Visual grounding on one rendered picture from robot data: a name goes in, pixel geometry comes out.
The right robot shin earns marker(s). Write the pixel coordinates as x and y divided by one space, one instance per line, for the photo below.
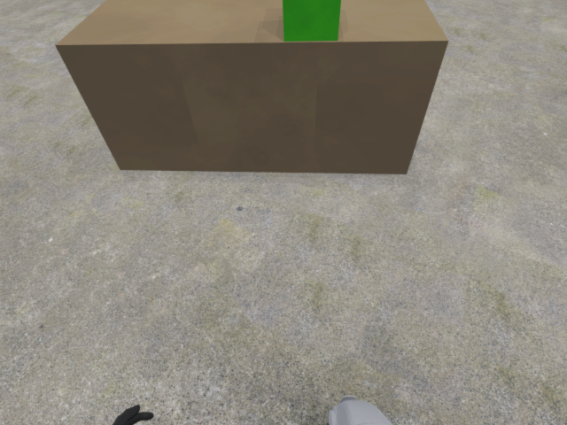
347 398

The robot left hand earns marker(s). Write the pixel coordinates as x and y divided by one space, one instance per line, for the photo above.
131 416

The right robot thigh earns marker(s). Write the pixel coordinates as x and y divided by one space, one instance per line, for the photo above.
356 412

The pedestal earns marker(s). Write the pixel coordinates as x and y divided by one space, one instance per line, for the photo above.
211 85

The carton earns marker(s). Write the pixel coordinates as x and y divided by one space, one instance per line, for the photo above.
310 20

